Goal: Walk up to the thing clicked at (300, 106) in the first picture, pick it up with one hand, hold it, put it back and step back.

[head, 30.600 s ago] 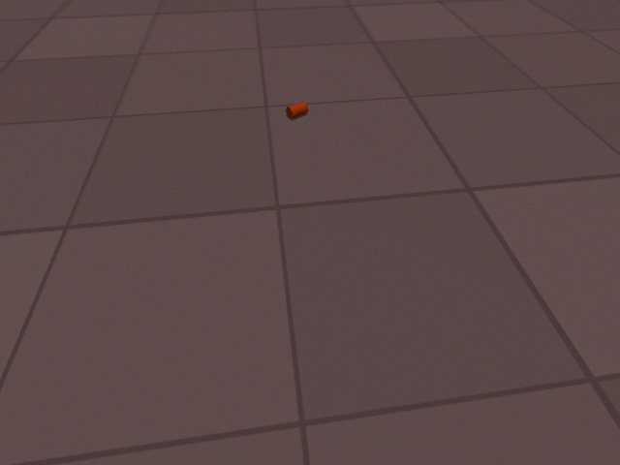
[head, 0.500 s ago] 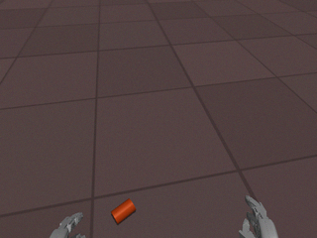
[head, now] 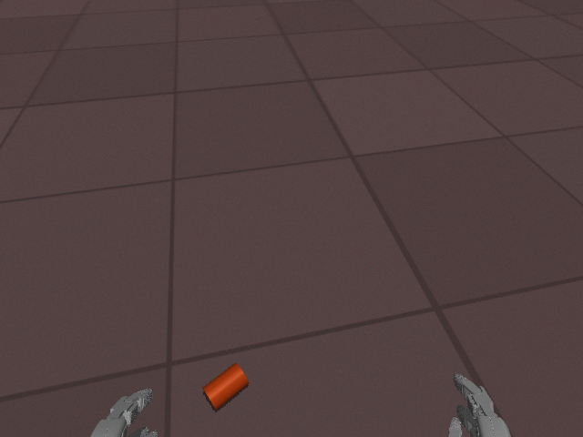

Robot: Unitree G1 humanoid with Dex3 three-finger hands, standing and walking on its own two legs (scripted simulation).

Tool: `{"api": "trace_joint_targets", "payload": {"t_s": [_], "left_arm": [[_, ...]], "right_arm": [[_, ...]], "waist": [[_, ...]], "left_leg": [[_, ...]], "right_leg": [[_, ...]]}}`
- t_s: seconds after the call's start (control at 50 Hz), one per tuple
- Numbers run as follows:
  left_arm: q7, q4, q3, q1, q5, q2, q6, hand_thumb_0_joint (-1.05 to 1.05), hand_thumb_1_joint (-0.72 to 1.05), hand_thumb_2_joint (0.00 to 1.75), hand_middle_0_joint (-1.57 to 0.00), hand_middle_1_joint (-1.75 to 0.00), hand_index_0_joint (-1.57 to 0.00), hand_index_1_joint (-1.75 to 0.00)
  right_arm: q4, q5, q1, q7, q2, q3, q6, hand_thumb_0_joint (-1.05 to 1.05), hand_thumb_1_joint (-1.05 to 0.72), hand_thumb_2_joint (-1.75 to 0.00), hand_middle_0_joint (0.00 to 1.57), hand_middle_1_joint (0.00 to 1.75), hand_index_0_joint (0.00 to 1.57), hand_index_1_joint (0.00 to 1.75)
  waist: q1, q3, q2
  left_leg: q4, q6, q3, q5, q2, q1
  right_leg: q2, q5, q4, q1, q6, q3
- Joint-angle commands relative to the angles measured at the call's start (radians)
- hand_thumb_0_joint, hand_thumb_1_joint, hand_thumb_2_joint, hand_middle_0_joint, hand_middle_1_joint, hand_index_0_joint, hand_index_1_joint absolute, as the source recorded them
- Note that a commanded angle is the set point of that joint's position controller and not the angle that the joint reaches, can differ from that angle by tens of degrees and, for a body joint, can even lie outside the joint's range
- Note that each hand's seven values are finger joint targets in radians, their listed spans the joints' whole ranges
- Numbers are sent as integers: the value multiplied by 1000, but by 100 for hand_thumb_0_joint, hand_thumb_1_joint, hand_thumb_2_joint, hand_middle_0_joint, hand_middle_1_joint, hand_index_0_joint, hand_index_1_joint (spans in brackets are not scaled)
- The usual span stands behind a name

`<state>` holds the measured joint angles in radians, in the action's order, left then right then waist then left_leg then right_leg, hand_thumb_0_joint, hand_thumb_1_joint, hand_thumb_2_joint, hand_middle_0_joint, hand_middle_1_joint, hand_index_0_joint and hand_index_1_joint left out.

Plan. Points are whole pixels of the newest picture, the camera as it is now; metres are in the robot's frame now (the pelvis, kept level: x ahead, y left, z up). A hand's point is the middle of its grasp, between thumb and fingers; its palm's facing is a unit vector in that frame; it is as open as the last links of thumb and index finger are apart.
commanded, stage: home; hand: left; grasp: from above
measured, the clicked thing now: (225, 385) +0.46 +0.20 -0.68
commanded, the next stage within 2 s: stand in 1.20 s
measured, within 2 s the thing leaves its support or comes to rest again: neither
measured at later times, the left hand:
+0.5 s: hand out of the picture +0.17 +0.18 -0.05, palm faces +0.05 -0.98 -0.19, open 7.4 cm
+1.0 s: hand out of the picture +0.17 +0.18 -0.05, palm faces +0.05 -0.98 -0.20, open 7.4 cm
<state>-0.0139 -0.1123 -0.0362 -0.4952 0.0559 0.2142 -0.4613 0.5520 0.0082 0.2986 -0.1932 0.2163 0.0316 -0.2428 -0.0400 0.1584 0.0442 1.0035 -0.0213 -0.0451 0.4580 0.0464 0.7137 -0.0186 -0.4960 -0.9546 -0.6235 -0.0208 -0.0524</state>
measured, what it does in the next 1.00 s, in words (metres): stands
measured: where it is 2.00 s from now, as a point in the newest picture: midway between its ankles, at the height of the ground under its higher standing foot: outside the picture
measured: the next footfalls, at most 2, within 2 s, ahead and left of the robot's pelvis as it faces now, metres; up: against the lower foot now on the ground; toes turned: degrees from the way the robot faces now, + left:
none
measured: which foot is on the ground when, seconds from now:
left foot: down 0.00-1.00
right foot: down 0.00-1.00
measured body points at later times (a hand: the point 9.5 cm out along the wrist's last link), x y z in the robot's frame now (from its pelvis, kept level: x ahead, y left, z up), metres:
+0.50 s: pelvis +0.01 +0.00 +0.00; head +0.02 +0.00 +0.45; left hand +0.16 +0.23 -0.03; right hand +0.17 -0.24 -0.06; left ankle +0.02 +0.13 -0.68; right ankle -0.01 -0.13 -0.68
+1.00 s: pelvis +0.00 +0.00 +0.00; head +0.02 +0.01 +0.45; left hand +0.16 +0.23 -0.03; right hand +0.16 -0.24 -0.06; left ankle +0.02 +0.13 -0.68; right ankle -0.01 -0.13 -0.68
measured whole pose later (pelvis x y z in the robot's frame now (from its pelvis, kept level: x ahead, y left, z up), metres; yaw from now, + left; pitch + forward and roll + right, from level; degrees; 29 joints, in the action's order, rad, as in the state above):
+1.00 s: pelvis +0.00 +0.00 +0.00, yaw +0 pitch +10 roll -3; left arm -0.02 -0.12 -0.03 -0.50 0.05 0.22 -0.46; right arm 0.54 0.01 0.29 -0.19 0.21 0.03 -0.23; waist -0.04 0.16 0.04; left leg 1.01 -0.02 -0.05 0.47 0.05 0.71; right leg -0.02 -0.50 -0.95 -0.62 -0.03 -0.05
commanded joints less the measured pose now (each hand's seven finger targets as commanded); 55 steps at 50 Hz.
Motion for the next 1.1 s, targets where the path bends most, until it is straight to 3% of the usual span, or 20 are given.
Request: {"api": "trace_joint_targets", "payload": {"t_s": [0.0, 0.16, 0.18, 0.22, 0.24, 0.28, 0.34, 0.4, 0.48, 0.5, 0.54, 0.6, 0.64, 0.68, 0.72, 0.74, 0.82, 0.92, 0.96, 1.08], "left_arm": [[-7, -198, -64, 28, -8, 111, 56, 0, 83, 86, -19, -29, -19, -29], [-8, -194, -55, 18, -8, 106, 55, 0, 90, 90, -20, -30, -20, -30], [-8, -197, -59, 18, -6, 107, 57, 0, 90, 90, -20, -30, -20, -30], [-8, -178, -46, 11, -9, 99, 55, 0, 90, 90, -20, -30, -20, -30], [-8, -208, -65, 29, -5, 116, 60, 0, 90, 90, -20, -30, -20, -30], [-8, -179, -48, 7, -7, 97, 54, 0, 90, 90, -20, -30, -20, -30], [-11, -225, -74, 43, -9, 131, 59, 0, 90, 90, -20, -30, -20, -30], [-9, -175, -46, 1, -11, 97, 48, 0, 90, 90, -20, -30, -20, -30], [-13, -223, -68, 19, -14, 126, 54, 0, 90, 90, -20, -30, -20, -30], [-10, -177, -38, 2, -13, 93, 49, 0, 90, 90, -20, -30, -20, -30], [-13, -231, -62, 43, -6, 122, 54, 0, 90, 90, -20, -30, -20, -30], [-13, -196, -51, 15, -10, 107, 50, 0, 90, 90, -20, -30, -20, -30], [-15, -253, -71, 37, -10, 133, 58, 0, 90, 90, -20, -30, -20, -30], [-11, -160, -38, -13, -11, 90, 47, 0, 90, 90, -20, -30, -20, -30], [-13, -230, -62, 33, -6, 123, 54, 0, 90, 90, -20, -30, -20, -30], [-13, -181, -53, 2, -11, 105, 48, 0, 90, 90, -20, -30, -20, -30], [-12, -202, -53, 10, -7, 106, 52, 0, 90, 90, -20, -30, -20, -30], [-13, -227, -61, 38, -10, 125, 55, 0, 90, 90, -20, -30, -20, -30], [-10, -190, -47, 14, -6, 101, 48, 0, 90, 90, -20, -30, -20, -30], [-14, -227, -61, 26, -10, 119, 51, 0, 90, 90, -20, -30, -20, -30]], "right_arm": [[-160, -4, -86, -10, 128, -57, -66, 0, -90, -90, 20, 30, 20, 30], [-155, -5, -77, -11, 127, -58, -65, 0, -90, -90, 20, 30, 20, 30], [-154, -5, -74, -9, 127, -57, -65, 0, -90, -90, 20, 30, 20, 30], [-156, -5, -77, -12, 125, -57, -63, 0, -90, -90, 20, 30, 20, 30], [-152, -5, -74, -10, 126, -58, -64, 0, -90, -90, 20, 30, 20, 30], [-158, -5, -77, -11, 122, -55, -63, 0, -90, -90, 20, 30, 20, 30], [-154, -4, -78, -12, 123, -58, -62, 0, -90, -90, 20, 30, 20, 30], [-160, -3, -83, -11, 120, -55, -60, 0, -90, -90, 20, 30, 20, 30], [-155, -4, -71, -9, 123, -59, -55, 0, -90, -90, 20, 30, 20, 30], [-161, -3, -78, -10, 122, -57, -56, 0, -90, -90, 20, 30, 20, 30], [-161, -3, -77, -11, 123, -57, -56, 0, -90, -90, 20, 30, 20, 30], [-160, -3, -78, -12, 122, -57, -54, 0, -90, -90, 20, 30, 20, 30], [-156, -3, -70, -11, 121, -59, -54, 0, -90, -90, 20, 30, 20, 30], [-156, -4, -73, -10, 123, -56, -53, 0, -90, -90, 20, 30, 20, 30], [-157, -4, -75, -10, 124, -58, -51, 0, -90, -90, 20, 30, 20, 30], [-157, -4, -79, -10, 123, -58, -52, 0, -90, -90, 20, 30, 20, 30], [-163, -4, -72, -6, 123, -59, -48, 0, -90, -90, 20, 30, 20, 30], [-163, -3, -76, -6, 121, -58, -47, 0, -90, -90, 20, 30, 20, 30], [-171, -2, -85, -5, 121, -56, -48, 0, -90, -90, 20, 30, 20, 30], [-176, -1, -82, -7, 120, -57, -50, 0, -90, -90, 20, 30, 20, 30]], "waist": [[2, 49, 15], [-4, 84, 11], [6, 80, 6], [-5, 72, -4], [2, 84, -5], [0, 74, -15], [5, 78, -7], [2, 57, -13], [10, 90, 19], [-2, 76, -10], [0, 91, -3], [2, 81, -1], [11, 104, 1], [-2, 73, -13], [4, 94, 13], [0, 79, -9], [0, 95, 0], [7, 75, 8], [4, 45, -4], [6, 70, 0]], "left_leg": [[-180, 27, 5, -103, -35, -132], [-158, 28, 7, -192, -35, -152], [-159, 27, 5, -193, -34, -145], [-151, 29, 12, -199, -36, -151], [-149, 30, 11, -204, -36, -150], [-142, 31, 15, -201, -39, -140], [-141, 32, 20, -191, -41, -136], [-147, 32, 20, -174, -41, -133], [-152, 27, 12, -205, -37, -155], [-148, 30, 10, -208, -36, -145], [-139, 33, 13, -211, -39, -146], [-139, 32, 16, -214, -40, -141], [-143, 31, 12, -225, -37, -153], [-144, 31, 11, -228, -36, -149], [-142, 30, 11, -228, -37, -152], [-146, 30, 9, -226, -34, -152], [-147, 28, 5, -251, -32, -163], [-156, 29, 8, -179, -36, -135], [-158, 31, 9, -154, -37, -119], [-157, 29, 11, -143, -37, -125]], "right_leg": [[43, 126, 169, -19, 16, -22], [43, 204, 157, 1, 16, -17], [43, 203, 156, 3, 17, -18], [41, 210, 162, -2, 13, -15], [41, 215, 162, 9, 13, -16], [38, 219, 165, 2, 10, -13], [36, 213, 171, 4, 9, -10], [35, 198, 176, -7, 11, -10], [38, 214, 158, 6, 18, -14], [39, 222, 160, 1, 14, -16], [35, 234, 165, 10, 10, -11], [36, 236, 166, 3, 11, -11], [36, 240, 159, 23, 14, -14], [39, 242, 158, 11, 13, -15], [37, 246, 160, 15, 12, -14], [40, 239, 158, 12, 13, -17], [42, 256, 151, 21, 16, -20], [39, 193, 163, 6, 16, -19], [40, 173, 170, -9, 14, -21], [40, 158, 168, -12, 17, -21]]}}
